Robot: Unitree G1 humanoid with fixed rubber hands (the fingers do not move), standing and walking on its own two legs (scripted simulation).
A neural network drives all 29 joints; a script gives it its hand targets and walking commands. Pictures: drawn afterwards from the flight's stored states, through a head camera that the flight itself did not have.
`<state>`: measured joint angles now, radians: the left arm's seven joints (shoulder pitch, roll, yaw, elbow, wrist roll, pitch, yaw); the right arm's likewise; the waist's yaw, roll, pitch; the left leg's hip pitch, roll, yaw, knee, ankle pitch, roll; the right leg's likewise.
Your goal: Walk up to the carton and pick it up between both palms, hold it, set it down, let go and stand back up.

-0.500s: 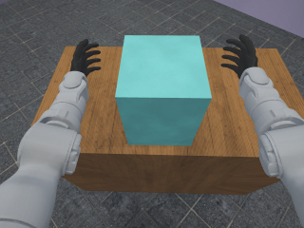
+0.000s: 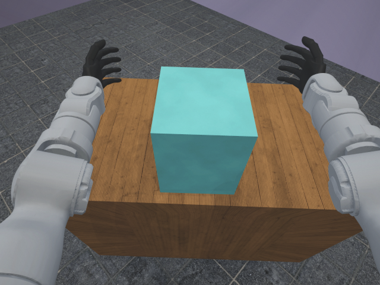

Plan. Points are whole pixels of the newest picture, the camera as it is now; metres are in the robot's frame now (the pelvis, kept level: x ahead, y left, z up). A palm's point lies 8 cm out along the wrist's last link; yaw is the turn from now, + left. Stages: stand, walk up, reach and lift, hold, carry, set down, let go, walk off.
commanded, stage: set down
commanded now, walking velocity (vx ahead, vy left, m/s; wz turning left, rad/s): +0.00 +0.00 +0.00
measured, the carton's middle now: (199, 134) +0.48 +0.03 +0.01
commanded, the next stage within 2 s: none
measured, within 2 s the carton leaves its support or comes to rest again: neither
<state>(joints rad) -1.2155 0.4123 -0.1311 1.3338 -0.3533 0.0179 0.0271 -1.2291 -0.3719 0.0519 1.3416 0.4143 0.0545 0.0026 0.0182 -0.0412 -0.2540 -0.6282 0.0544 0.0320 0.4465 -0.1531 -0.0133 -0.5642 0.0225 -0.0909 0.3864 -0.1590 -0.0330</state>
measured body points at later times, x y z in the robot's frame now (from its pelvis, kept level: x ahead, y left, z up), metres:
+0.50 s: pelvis +0.00 +0.00 +0.01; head +0.04 +0.00 +0.45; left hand +0.42 +0.25 +0.10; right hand +0.44 -0.18 +0.10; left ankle +0.02 +0.12 -0.74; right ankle +0.00 -0.10 -0.74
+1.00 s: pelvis +0.00 +0.00 +0.01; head +0.01 +0.02 +0.46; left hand +0.36 +0.23 +0.06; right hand +0.37 -0.19 +0.06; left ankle +0.02 +0.13 -0.74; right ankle +0.00 -0.10 -0.74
